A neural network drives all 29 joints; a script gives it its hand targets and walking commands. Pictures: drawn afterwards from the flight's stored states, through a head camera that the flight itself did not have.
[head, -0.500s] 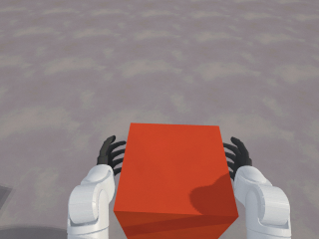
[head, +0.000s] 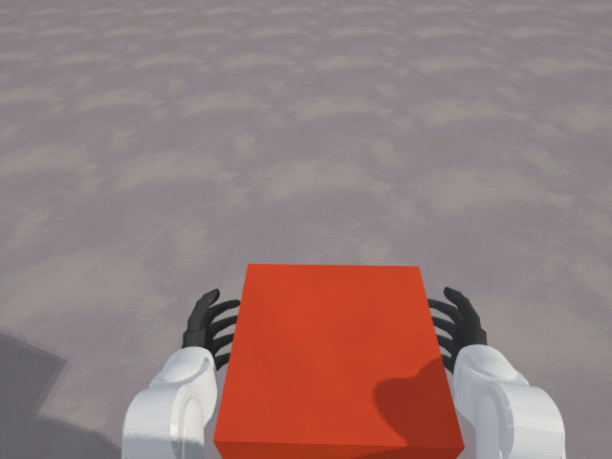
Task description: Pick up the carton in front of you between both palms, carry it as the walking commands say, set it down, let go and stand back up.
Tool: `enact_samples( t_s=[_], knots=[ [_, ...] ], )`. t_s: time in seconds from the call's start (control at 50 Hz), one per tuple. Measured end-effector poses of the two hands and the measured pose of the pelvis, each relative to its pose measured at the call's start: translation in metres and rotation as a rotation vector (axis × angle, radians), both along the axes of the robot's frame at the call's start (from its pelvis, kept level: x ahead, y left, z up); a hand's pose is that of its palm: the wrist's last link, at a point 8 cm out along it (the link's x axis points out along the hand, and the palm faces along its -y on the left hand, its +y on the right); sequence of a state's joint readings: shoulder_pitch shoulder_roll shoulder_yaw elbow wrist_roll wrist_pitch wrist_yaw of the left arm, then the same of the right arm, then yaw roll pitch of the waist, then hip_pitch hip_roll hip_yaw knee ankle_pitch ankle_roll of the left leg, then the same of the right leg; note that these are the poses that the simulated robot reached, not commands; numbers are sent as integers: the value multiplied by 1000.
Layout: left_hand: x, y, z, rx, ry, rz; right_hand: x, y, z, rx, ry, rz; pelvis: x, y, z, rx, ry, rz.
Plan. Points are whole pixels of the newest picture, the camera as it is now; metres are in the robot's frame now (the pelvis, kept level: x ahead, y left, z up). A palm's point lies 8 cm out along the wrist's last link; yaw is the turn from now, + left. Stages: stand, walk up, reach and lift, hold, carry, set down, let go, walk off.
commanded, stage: carry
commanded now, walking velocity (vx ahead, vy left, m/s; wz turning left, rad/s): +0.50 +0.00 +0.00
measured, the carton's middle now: (331, 390) +0.22 +0.01 +0.00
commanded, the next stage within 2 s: hold in 1.88 s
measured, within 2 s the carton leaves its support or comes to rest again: neither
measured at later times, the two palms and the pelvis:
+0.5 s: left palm (233, 202) +0.50 +0.18 +0.07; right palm (413, 207) +0.48 -0.12 +0.08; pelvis +0.26 +0.04 -0.01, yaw -3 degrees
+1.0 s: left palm (253, 175) +0.59 +0.16 +0.07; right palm (414, 177) +0.58 -0.14 +0.06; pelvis +0.35 +0.02 -0.02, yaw -2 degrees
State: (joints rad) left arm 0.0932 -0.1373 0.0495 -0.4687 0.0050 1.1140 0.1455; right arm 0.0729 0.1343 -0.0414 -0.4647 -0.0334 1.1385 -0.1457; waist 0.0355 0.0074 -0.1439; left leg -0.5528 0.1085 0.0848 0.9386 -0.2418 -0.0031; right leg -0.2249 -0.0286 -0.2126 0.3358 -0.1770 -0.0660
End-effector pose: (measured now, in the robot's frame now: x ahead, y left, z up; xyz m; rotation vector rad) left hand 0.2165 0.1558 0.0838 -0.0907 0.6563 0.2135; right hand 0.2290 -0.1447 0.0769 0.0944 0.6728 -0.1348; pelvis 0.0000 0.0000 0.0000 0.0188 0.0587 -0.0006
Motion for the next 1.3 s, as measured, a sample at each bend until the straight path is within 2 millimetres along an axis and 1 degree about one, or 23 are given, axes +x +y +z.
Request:
enact_samples(
  t_s=[0.1, 0.16, 0.22, 0.26, 0.28, 0.32, 0.38, 0.46, 0.56, 0.62, 0.66, 0.7, 0.76, 0.84, 0.92, 1.08, 1.3],
  knots=[
    [67, -2, 12, -3, -46, -35, 56, -3, 13, -2, -47, -36, 62, 5, 3, 2, 2, -9],
    [109, 2, 12, -10, -66, -53, 93, 2, 15, -4, -67, -57, 103, 13, -1, -6, 1, -12],
    [153, 12, 4, -19, -70, -61, 134, 12, 9, -12, -72, -67, 147, 24, -11, -15, -6, -20],
    [183, 22, -7, -23, -75, -65, 163, 21, 1, -19, -77, -73, 176, 34, -23, -25, -17, -34],
    [198, 26, -14, -33, -65, -62, 177, 25, -4, -34, -65, -69, 188, 37, -26, -12, -14, -34],
    [221, 30, -23, -51, -23, -66, 198, 29, -11, -50, -23, -68, 204, 41, -25, -4, -8, -41],
    [246, 29, -25, -52, 23, -92, 217, 29, -12, -47, 24, -93, 224, 45, -15, -14, 1, -54],
    [275, 24, -16, -50, 10, -111, 240, 24, -3, -43, 10, -110, 251, 45, -7, -22, 6, -55],
    [306, 16, -1, -32, -61, -100, 275, 16, 8, -28, -62, -98, 289, 36, -9, -3, -16, -47],
    [324, 13, 7, -11, -72, -92, 297, 13, 11, -11, -72, -87, 312, 31, -9, -9, -18, -45],
    [335, 11, 9, -2, -70, -88, 310, 11, 12, -8, -71, -79, 324, 28, -9, -14, -13, -42],
    [345, 10, 8, 2, -61, -83, 322, 10, 10, -8, -61, -72, 333, 26, -10, -17, -8, -40],
    [356, 8, 2, 0, -39, -77, 335, 8, 4, -10, -39, -66, 343, 22, -11, -18, -1, -38],
    [365, 5, -5, -5, -18, -74, 345, 5, -2, -14, -19, -64, 351, 19, -13, -18, 3, -36],
    [371, 3, -11, -5, -7, -77, 350, 3, -6, -21, -8, -64, 355, 17, -14, -17, 4, -35],
    [377, 0, -24, 18, 23, -101, 355, 0, -19, -45, 21, -50, 352, 16, -15, -16, -8, -34],
    [380, 2, -39, 55, 35, -127, 360, 2, -33, -80, 32, -13, 336, 16, -12, -18, -24, -33]
  ],
)
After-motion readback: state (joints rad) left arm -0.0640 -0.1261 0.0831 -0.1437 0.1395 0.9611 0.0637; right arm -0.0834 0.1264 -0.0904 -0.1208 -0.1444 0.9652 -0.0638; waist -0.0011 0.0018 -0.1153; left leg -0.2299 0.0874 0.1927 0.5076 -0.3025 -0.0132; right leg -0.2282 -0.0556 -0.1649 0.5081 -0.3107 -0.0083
